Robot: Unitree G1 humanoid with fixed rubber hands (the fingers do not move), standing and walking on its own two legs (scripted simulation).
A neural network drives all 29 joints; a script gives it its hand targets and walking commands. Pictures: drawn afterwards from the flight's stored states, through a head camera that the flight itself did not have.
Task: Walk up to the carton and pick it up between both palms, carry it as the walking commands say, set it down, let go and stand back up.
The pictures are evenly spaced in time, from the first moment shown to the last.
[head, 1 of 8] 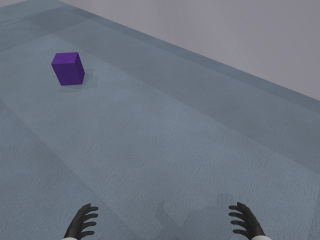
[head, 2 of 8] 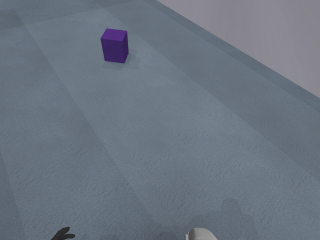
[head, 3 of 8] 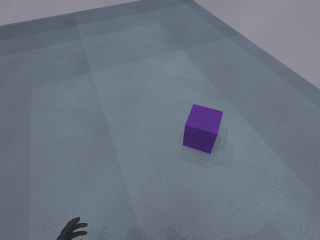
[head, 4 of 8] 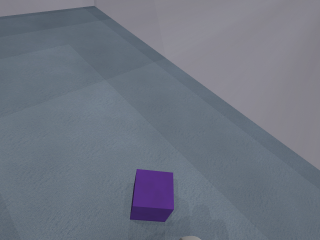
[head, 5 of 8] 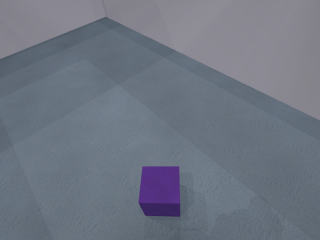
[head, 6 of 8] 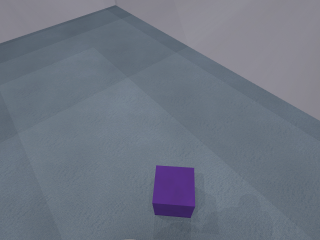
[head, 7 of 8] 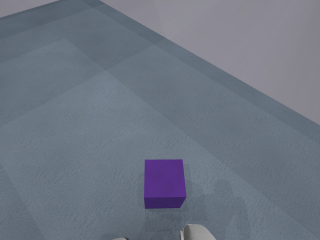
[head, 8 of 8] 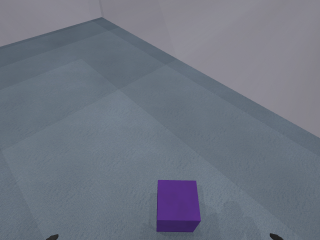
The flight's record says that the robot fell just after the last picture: no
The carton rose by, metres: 0.00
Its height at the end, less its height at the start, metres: +0.00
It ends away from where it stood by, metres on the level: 0.00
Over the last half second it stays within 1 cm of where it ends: yes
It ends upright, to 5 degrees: yes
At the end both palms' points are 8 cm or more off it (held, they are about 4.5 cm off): yes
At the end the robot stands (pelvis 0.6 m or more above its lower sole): yes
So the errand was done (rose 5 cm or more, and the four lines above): no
